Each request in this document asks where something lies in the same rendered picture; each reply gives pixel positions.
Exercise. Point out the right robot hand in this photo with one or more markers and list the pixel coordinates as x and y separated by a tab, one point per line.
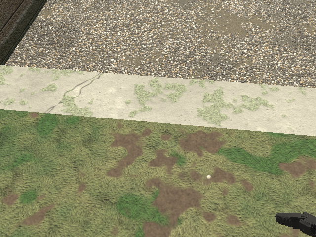
303	221

